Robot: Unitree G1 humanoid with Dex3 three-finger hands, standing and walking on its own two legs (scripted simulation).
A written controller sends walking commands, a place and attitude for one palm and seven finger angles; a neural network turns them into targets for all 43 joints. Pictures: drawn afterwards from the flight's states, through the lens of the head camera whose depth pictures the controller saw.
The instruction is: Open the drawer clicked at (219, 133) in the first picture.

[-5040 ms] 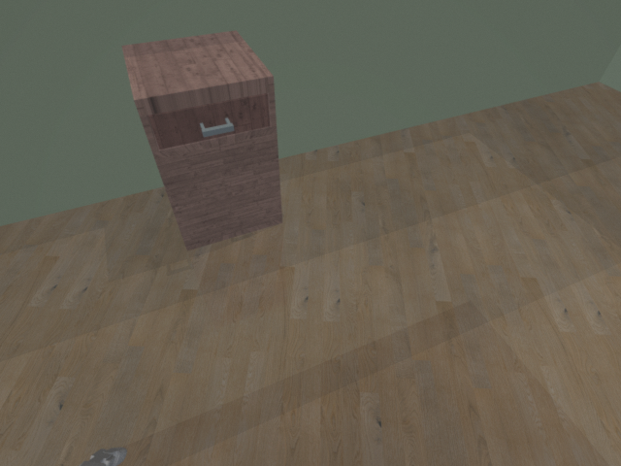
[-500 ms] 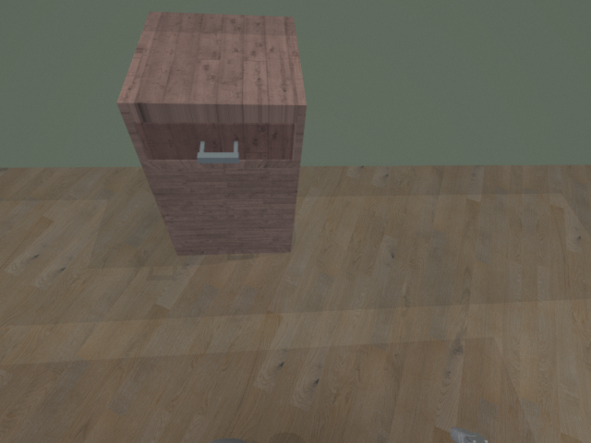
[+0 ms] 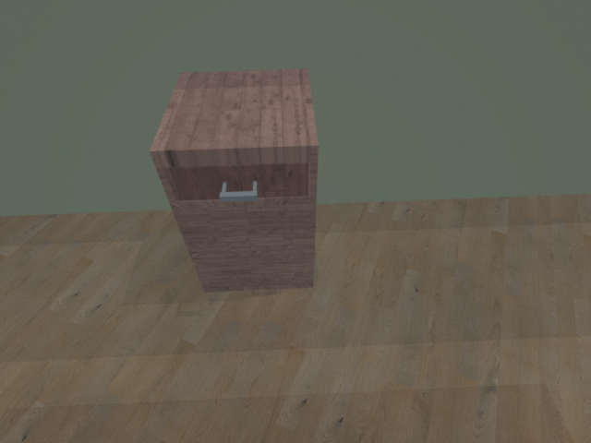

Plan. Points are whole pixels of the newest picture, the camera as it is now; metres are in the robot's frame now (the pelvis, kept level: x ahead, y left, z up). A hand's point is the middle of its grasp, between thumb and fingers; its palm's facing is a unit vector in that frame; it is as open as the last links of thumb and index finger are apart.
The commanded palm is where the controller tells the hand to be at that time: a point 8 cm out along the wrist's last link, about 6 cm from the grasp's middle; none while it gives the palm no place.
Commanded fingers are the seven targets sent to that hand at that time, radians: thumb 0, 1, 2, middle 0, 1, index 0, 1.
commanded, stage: take the last steps up to it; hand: left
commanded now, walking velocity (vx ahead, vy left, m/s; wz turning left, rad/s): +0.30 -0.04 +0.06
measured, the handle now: (239, 191) +0.78 +0.18 -0.20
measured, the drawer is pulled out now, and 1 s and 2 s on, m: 0.00 0.00 0.00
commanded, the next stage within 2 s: come to a stop and stand still in 0.70 s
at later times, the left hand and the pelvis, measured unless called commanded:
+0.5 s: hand out of the picture -0.03 +0.14 -0.17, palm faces +0.21 -0.97 -0.13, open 7.4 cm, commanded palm none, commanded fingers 0.00 0.90 0.90 -0.20 -0.30 -0.20 -0.30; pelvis +0.12 +0.02 -0.01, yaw +4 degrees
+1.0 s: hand (199, 332) +0.35 +0.20 -0.16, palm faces +0.04 -0.97 -0.25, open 7.3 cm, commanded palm none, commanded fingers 0.00 0.90 0.90 -0.20 -0.30 -0.20 -0.30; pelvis +0.26 +0.01 -0.01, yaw +2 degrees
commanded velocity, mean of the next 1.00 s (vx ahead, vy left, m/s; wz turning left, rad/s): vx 0.12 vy -0.02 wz -0.01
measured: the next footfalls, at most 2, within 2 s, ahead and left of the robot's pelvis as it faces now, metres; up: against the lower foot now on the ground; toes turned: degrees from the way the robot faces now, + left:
right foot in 0.02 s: +0.03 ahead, -0.11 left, +0.00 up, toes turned -3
left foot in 0.52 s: +0.23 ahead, +0.14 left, +0.00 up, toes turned +11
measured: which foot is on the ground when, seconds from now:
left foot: down 0.00-0.02, up 0.04-0.50, down 0.52-0.94, up 0.96-1.00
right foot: up 0.00-0.00, down 0.02-0.52, up 0.54-0.92, down 0.94-1.00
